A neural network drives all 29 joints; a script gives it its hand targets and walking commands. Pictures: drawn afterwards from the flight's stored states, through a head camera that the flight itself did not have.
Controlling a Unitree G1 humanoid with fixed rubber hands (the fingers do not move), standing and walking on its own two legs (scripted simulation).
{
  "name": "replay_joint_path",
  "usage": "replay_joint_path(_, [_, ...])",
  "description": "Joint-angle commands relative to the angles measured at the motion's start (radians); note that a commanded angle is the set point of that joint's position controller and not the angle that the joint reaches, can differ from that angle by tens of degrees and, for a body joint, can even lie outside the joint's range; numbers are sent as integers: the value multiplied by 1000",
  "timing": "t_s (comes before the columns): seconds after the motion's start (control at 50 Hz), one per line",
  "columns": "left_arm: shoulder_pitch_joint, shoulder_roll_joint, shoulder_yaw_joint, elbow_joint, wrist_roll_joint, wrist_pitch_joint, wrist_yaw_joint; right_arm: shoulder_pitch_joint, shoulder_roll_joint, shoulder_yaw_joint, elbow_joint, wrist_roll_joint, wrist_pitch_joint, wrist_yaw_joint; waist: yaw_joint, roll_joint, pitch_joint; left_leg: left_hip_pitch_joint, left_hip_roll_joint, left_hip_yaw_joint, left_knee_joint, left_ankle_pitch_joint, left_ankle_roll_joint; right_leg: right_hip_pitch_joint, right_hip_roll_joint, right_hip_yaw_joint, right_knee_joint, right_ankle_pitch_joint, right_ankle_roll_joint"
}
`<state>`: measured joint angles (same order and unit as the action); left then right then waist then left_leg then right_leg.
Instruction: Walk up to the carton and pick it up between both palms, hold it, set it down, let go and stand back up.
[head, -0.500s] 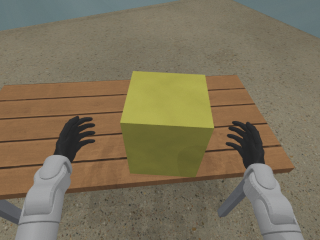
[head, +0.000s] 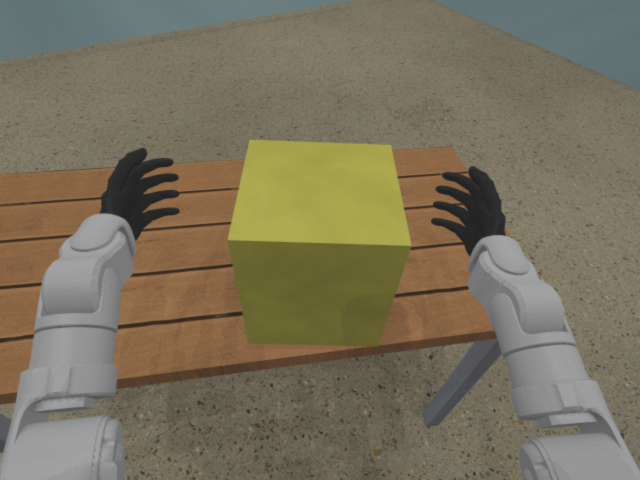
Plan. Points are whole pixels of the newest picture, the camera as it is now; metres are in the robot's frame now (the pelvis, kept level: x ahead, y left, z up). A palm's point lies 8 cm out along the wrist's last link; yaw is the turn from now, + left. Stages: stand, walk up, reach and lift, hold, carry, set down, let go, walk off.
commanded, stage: reach and lift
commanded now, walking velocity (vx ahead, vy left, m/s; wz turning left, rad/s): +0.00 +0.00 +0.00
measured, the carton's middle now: (316, 248) +0.44 -0.01 +0.02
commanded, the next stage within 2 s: none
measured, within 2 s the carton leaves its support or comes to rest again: neither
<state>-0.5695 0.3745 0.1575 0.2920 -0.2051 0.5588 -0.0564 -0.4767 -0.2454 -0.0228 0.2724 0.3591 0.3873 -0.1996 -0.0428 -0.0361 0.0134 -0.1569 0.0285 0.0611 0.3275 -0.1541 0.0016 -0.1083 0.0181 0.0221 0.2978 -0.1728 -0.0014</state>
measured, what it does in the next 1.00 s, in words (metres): stands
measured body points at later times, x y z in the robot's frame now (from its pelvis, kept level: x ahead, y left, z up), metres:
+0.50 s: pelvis +0.01 +0.00 +0.00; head +0.01 +0.03 +0.45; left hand +0.46 +0.23 +0.21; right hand +0.43 -0.20 +0.19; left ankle +0.01 +0.12 -0.75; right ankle -0.01 -0.12 -0.75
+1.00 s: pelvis +0.00 +0.00 +0.00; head +0.01 +0.02 +0.45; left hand +0.47 +0.21 +0.18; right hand +0.44 -0.18 +0.16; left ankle +0.01 +0.12 -0.75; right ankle -0.01 -0.12 -0.75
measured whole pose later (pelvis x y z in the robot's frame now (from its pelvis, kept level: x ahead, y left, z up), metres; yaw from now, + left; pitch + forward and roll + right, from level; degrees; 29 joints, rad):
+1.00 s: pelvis +0.00 +0.00 +0.00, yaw +1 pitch +4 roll -1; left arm -1.05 0.41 0.01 1.05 -0.20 0.28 -0.04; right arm -0.94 -0.25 0.07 0.94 0.42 0.24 -0.18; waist -0.08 -0.04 -0.06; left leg -0.27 0.03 0.03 0.36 -0.15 -0.01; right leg -0.19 0.02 -0.01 0.28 -0.16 0.00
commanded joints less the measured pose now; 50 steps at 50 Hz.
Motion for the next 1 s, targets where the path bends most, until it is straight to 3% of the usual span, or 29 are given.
replay_joint_path(0.0, [-391,157,29,-81,1,-19,3,-372,-133,-41,-71,12,-16,5,-13,63,-360,196,-15,-20,6,177,5,6,14,-21,-16,256,22])
replay_joint_path(0.08, [-464,173,22,-28,1,-19,6,-447,-152,-39,-14,25,-14,11,-22,68,-390,204,-16,-25,17,201,3,6,18,-27,-11,286,24])
replay_joint_path(0.12, [-529,183,13,2,0,-19,17,-520,-164,-16,-19,44,-18,11,2,66,-411,190,-26,-12,12,168,-7,-14,20,-25,-6,247,19])
replay_joint_path(0.22, [-600,185,-6,131,5,-22,22,-578,-183,6,149,63,-12,24,-13,79,-417,218,-19,-19,29,216,-12,-32,23,-28,-14,271,9])
replay_joint_path(0.26, [-612,200,2,163,4,-27,15,-601,-192,17,161,67,-7,19,-15,42,-419,204,-23,-18,23,222,-3,-1,22,-23,-11,328,23])
replay_joint_path(0.34, [-694,229,-9,180,-10,-33,12,-694,-204,14,165,73,-17,5,-23,31,-496,193,-34,-16,34,265,-2,56,22,-25,12,442,44])
replay_joint_path(0.38, [-734,225,-25,201,-14,-38,14,-724,-213,6,206,78,-19,8,-30,55,-487,203,-31,-19,38,284,-12,21,30,-34,5,421,34])
replay_joint_path(0.4, [-773,224,-37,213,-11,-37,18,-742,-219,1,250,83,-16,12,-32,96,-474,210,-26,-21,40,278,-22,-1,29,-36,-2,383,23])
replay_joint_path(0.44, [-811,213,-58,260,-15,-42,25,-785,-225,-3,313,86,-14,26,-36,110,-476,222,-19,-25,40,245,-24,-50,30,-45,-19,301,9])
replay_joint_path(0.5, [-838,207,-89,305,-24,-54,31,-821,-232,9,350,99,-28,37,-40,130,-508,241,-17,-33,58,298,-33,-44,28,-48,-14,358,9])
replay_joint_path(0.54, [-868,213,-94,319,-30,-53,28,-869,-252,5,366,104,-34,39,-46,120,-539,260,-17,-36,67,325,-39,-45,32,-55,-14,393,14])
replay_joint_path(0.62, [-952,231,-120,473,-59,-93,34,-968,-229,18,453,88,-41,45,-42,54,-514,171,-23,-39,34,180,-7,-57,21,-54,-12,312,27])
replay_joint_path(0.7, [-977,232,-126,508,-57,-144,39,-969,-204,51,487,102,-65,41,-37,74,-589,192,-25,-39,67,307,-10,-33,23,-52,14,439,33])
replay_joint_path(0.82, [-896,179,-132,663,-10,-208,14,-882,-171,65,646,82,-97,30,-57,85,-497,197,-27,-44,59,305,-24,-54,28,-62,-11,386,27])
replay_joint_path(0.86, [-884,166,-134,615,4,-243,16,-857,-160,55,614,71,-129,19,-60,114,-511,221,-31,-40,67,331,-38,-60,32,-69,-11,402,28])
replay_joint_path(0.94, [-866,178,-113,633,5,-331,15,-867,-123,63,508,43,-202,14,-20,71,-527,193,-39,-27,72,326,-30,-48,31,-71,-3,400,42])
replay_joint_path(0.98, [-890,161,-137,622,-6,-375,25,-866,-111,26,497,8,-229,9,-37,89,-546,194,-36,-30,71,274,-37,-96,29,-75,-8,324,34])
